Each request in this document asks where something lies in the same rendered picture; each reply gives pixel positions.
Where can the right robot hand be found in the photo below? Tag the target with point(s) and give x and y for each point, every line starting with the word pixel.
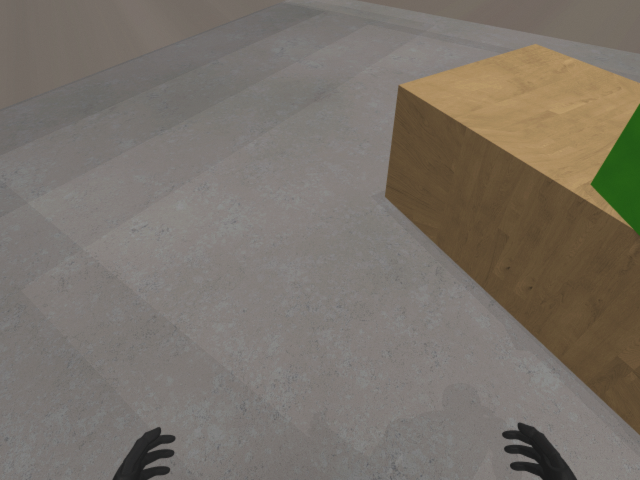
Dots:
pixel 551 465

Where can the carton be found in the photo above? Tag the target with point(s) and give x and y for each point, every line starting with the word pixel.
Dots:
pixel 618 179

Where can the left robot hand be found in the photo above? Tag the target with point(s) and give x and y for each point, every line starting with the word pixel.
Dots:
pixel 134 463

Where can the pedestal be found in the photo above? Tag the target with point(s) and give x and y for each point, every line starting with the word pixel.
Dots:
pixel 493 162

